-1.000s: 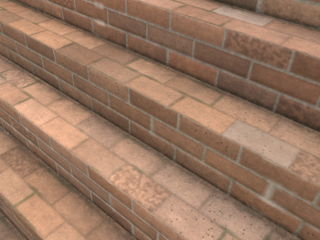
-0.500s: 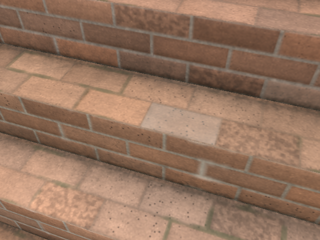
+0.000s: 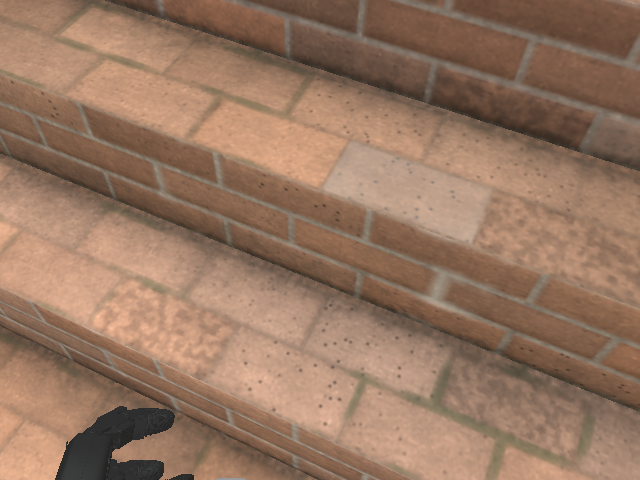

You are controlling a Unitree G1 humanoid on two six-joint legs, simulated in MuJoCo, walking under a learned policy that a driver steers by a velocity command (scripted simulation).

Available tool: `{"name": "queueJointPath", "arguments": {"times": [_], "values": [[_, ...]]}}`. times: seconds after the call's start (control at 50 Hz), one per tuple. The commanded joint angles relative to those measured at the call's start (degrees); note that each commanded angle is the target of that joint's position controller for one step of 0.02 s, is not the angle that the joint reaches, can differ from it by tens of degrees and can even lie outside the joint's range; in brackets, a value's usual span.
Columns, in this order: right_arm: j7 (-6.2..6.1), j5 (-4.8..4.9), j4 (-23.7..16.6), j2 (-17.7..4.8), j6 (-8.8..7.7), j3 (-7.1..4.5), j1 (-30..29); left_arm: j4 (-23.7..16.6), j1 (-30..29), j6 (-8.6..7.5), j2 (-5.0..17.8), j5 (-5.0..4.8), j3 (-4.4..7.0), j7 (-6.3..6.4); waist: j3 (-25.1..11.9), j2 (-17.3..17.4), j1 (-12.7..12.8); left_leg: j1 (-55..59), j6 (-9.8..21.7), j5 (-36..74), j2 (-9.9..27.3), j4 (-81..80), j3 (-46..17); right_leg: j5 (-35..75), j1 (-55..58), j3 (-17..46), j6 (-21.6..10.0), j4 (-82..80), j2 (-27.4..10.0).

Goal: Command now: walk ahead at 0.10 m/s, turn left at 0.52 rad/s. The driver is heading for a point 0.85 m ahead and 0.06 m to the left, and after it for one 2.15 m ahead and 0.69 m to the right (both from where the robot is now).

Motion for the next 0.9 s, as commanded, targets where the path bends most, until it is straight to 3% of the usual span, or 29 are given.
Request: {"name": "queueJointPath", "arguments": {"times": [0.02,0.06,0.08,0.12,0.16,0.18,0.2,0.22,0.24,0.26,0.28,0.32,0.36,0.46,0.5,0.54,0.56,0.6,0.64,0.66,0.68,0.7,0.72,0.74,0.76,0.78,0.8,0.84,0.9], "values": [[0.95,-1.84,0.04,-1.27,0.67,1.29,14.28,-6.83,-11.16,-0.66,6.11,-0.74,0.86,0.54,-10.99,-0.41,-4.30,4.00,-1.47,9.88,3.90,-0.41,4.31,52.34,6.07,1.84,-2.16,-1.28,-11.74],[-0.18,-0.69,-1.72,-2.80,1.65,1.68,15.16,-8.63,-15.49,0.88,7.66,-1.29,0.63,-0.79,-12.28,-4.03,-6.30,11.58,-1.12,9.31,5.45,-15.61,6.75,49.55,3.21,-1.83,-2.04,-2.03,-9.45],[-0.64,-0.32,-1.39,-5.11,1.38,1.18,13.13,-10.22,-14.66,2.33,8.13,-0.57,0.54,-0.88,-11.37,-2.00,-4.07,15.93,-0.34,8.18,2.43,-21.01,10.74,57.64,2.87,-3.73,-1.31,-0.16,-6.35],[-0.62,-2.08,-1.37,-7.52,1.87,0.55,16.13,-10.54,-13.96,2.11,12.61,-1.00,1.30,-1.45,-17.62,-3.54,-5.63,29.72,2.03,19.05,6.11,-36.38,12.40,73.13,8.04,-2.11,-1.27,6.74,-11.92],[-0.16,-0.45,2.50,-6.81,2.74,-0.35,26.31,-10.63,-11.81,1.43,7.99,-2.33,-0.30,-2.96,-18.23,-2.60,-7.26,39.75,6.78,28.96,6.51,-63.32,12.21,65.61,11.17,-2.25,-0.19,23.04,-11.34],[0.45,-0.18,5.01,-4.36,2.84,-0.20,28.10,-10.07,-11.14,0.50,4.01,-4.38,-1.88,-3.68,-12.77,3.71,-7.87,41.08,9.70,42.30,5.29,-85.87,12.35,46.07,8.84,-3.38,2.45,38.41,-7.17],[0.84,-0.30,5.51,-3.87,2.74,0.58,20.91,-10.25,-6.60,-0.65,-0.98,-3.15,-2.90,-4.84,-3.97,20.47,-0.05,46.09,12.12,67.99,7.34,-80.58,3.54,-11.83,-13.87,-1.31,3.92,58.44,0.18],[0.67,-2.86,-0.04,-5.59,2.04,1.76,13.73,-9.75,0.08,-1.71,-1.90,0.06,-2.62,-5.85,-7.07,24.35,6.57,46.73,20.87,98.73,14.73,-66.59,-18.50,-23.74,-29.06,9.43,8.39,91.89,9.81],[0.01,-5.40,-3.81,-8.70,1.49,1.69,9.18,-7.14,6.63,-2.55,-0.56,-1.76,-2.14,-6.62,-19.56,13.81,6.72,46.90,26.64,70.94,22.53,-75.84,-36.14,-19.41,-31.45,18.94,9.88,106.94,9.47],[-1.19,-3.25,-4.13,-11.57,2.13,-0.26,7.06,-11.35,1.10,-1.97,-0.24,-2.98,-1.96,-6.78,-15.33,6.87,7.12,42.89,23.17,33.75,21.91,-80.80,-37.87,-18.55,-34.88,20.83,10.01,109.31,6.76],[-2.16,-2.26,-5.49,-10.58,1.97,0.21,3.37,-12.86,-0.18,-1.27,0.61,-3.35,-1.59,-6.55,-6.53,-1.85,8.27,38.45,18.43,4.42,20.87,-82.90,-34.36,-12.60,-41.49,19.74,9.95,104.19,3.77],[-3.86,-2.58,-7.18,-7.86,2.25,1.79,-2.19,-13.97,-1.16,0.95,1.75,-3.47,-0.75,-5.20,1.15,-1.08,8.55,26.87,13.43,-10.12,15.88,-83.50,-28.09,-3.96,-41.10,16.84,10.89,101.54,3.05],[-4.57,-2.84,-7.24,-6.69,2.37,2.44,-1.22,-12.56,3.77,2.80,0.92,-3.94,-0.16,-3.92,-1.95,5.65,6.76,25.59,12.73,-7.40,13.76,-83.14,-22.48,-0.64,-39.24,12.63,11.56,116.05,5.20],[-5.38,-2.56,-10.77,-7.62,2.73,3.04,-4.66,-9.22,16.36,4.40,1.26,-4.69,0.30,0.45,-5.85,9.26,6.22,27.89,8.55,-5.52,11.71,-81.87,-10.68,0.07,-33.77,10.87,13.51,104.58,3.81],[-4.51,-2.79,-12.57,-7.43,2.33,3.41,-12.02,-6.87,21.88,5.30,1.95,-4.79,0.64,1.42,-5.29,12.53,8.79,23.08,8.46,-6.91,12.29,-83.18,-6.04,1.46,-25.75,10.82,13.47,90.00,4.23],[-2.79,-2.15,-15.45,-7.47,1.63,3.35,-23.78,-3.74,30.49,5.79,2.78,-3.53,0.73,1.66,-4.70,15.76,14.90,17.06,7.41,-6.52,12.22,-83.30,0.48,5.89,-13.01,9.66,11.91,62.39,2.16],[-1.96,-0.63,-15.88,-6.08,0.95,3.39,-23.64,-2.05,31.50,5.66,2.52,-2.34,0.14,1.35,-3.67,17.19,14.09,23.13,7.02,-8.04,13.17,-82.44,3.48,1.26,-14.73,7.88,10.42,43.39,0.74],[-1.80,1.11,-16.33,-1.90,1.46,3.35,-18.42,1.10,28.94,5.67,-1.04,-1.76,-1.47,0.05,-2.87,23.16,6.32,40.75,8.44,-10.48,18.31,-84.60,-3.51,-16.91,-21.74,4.80,7.47,21.56,-0.21],[-2.67,2.72,-13.58,-0.27,4.12,1.88,-7.53,3.58,27.68,5.86,0.04,-1.92,-1.26,-1.24,-5.19,11.93,-1.42,43.53,9.02,-13.13,18.23,-68.10,-4.21,-18.74,-20.02,8.25,3.68,7.48,0.41],[-2.48,2.88,-14.36,0.03,4.28,1.24,-6.59,2.35,24.97,4.48,2.35,-0.54,-0.60,-2.26,-2.31,-4.12,-3.56,42.92,3.43,-14.44,11.03,-55.99,0.76,-19.20,-26.86,21.16,-0.42,6.50,-0.19],[-1.82,2.20,-14.63,0.14,3.58,1.05,-9.16,0.75,21.58,2.79,-0.43,-0.51,-2.00,-2.78,-2.86,-6.95,-2.11,34.81,1.17,-5.01,9.42,-36.71,1.16,-1.02,-24.57,30.52,-3.14,2.31,-6.32],[-0.56,1.00,-14.58,0.98,3.34,1.19,-11.12,-1.45,23.18,0.97,-0.02,-0.26,-2.30,-2.88,-2.33,-7.45,-0.51,28.21,-1.35,-2.14,6.46,-25.54,-1.00,18.72,-25.24,38.07,-4.22,0.70,-8.69],[-0.89,-0.52,-13.12,-0.10,3.74,0.88,-8.08,-6.48,19.41,-0.56,14.63,-0.42,2.40,-2.41,-2.32,-15.84,0.71,28.81,-2.62,0.69,3.35,-17.67,-5.33,-10.35,-32.49,55.66,-11.70,-8.96,-13.34],[-1.56,1.08,-12.05,-3.72,3.46,-0.06,-12.83,-8.18,15.00,-0.60,11.09,-1.66,1.63,-1.58,4.24,-6.04,4.30,22.12,-3.82,4.60,5.49,-16.14,-7.01,-26.34,-30.78,52.49,-11.19,-10.84,-14.21],[-1.82,2.13,-12.26,-3.93,3.40,0.16,-16.77,-7.38,18.04,1.13,8.02,-2.06,0.75,-0.54,7.50,-2.49,6.55,15.59,-4.71,4.30,4.11,-19.42,-1.12,-31.33,-27.07,48.17,-9.66,-8.58,-11.19],[-1.84,1.42,-14.24,-0.65,2.51,1.64,-23.50,-7.01,24.36,2.19,5.29,-1.96,-0.10,0.69,7.16,-1.41,11.00,9.08,-6.30,1.11,4.43,-26.20,-0.87,-27.71,-15.82,48.95,-9.19,-6.31,-10.05],[-1.28,1.12,-13.93,-2.27,1.42,0.62,-24.67,-5.83,27.76,2.68,6.37,-1.74,0.89,1.20,6.10,-0.86,12.64,3.74,-7.65,5.60,3.54,-30.72,-0.37,-24.04,-7.03,49.42,-9.95,-1.39,-9.36],[-0.75,1.30,-11.76,-0.98,0.58,0.66,-24.12,-3.84,33.32,4.03,5.85,-1.73,1.39,2.44,0.70,-4.97,14.40,4.68,-7.58,5.68,3.07,-37.51,0.10,-16.17,1.95,47.41,-9.14,1.55,-9.03],[-0.43,0.78,-10.36,0.60,0.31,1.80,-20.67,-5.01,30.66,4.92,5.88,-2.66,1.89,3.26,-3.19,-8.91,12.11,10.88,-6.01,2.05,1.15,-46.12,2.79,-1.86,1.64,41.96,-7.20,6.93,-6.02]]}}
